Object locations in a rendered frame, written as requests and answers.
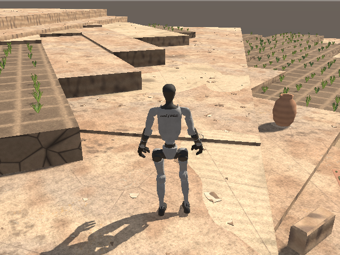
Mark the left robot forearm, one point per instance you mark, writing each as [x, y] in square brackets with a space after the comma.
[144, 140]

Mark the robot left upper arm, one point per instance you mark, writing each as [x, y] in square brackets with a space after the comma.
[150, 120]

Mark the robot right upper arm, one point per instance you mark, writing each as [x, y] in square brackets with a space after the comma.
[189, 120]

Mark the humanoid robot head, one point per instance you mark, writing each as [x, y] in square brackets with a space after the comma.
[169, 93]

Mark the left robot hand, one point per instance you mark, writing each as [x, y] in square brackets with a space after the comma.
[145, 149]

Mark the right robot shin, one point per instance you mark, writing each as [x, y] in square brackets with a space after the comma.
[185, 189]

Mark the right robot forearm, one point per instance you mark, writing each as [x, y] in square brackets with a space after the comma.
[196, 138]

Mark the right robot hand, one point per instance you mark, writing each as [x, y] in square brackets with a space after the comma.
[197, 147]

